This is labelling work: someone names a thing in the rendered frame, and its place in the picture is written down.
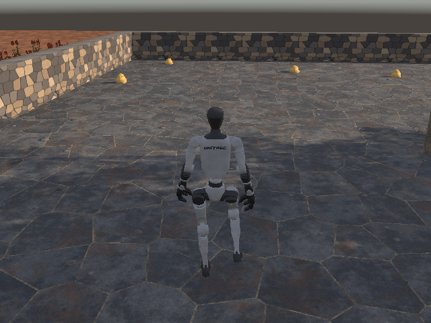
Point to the right robot thigh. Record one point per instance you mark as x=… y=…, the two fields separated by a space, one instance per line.
x=231 y=197

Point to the right robot hand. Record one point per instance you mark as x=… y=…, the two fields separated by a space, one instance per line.
x=250 y=201

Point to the robot left forearm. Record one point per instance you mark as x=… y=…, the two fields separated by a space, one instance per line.
x=184 y=177

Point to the robot left upper arm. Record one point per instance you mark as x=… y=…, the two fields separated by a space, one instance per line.
x=191 y=152

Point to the robot right upper arm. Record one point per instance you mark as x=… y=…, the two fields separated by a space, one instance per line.
x=239 y=153

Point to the right robot shin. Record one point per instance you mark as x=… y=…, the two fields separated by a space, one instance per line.
x=235 y=231

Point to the left robot hand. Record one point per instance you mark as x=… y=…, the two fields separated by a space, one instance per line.
x=184 y=192

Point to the robot right forearm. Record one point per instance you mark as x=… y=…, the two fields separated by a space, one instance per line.
x=247 y=182

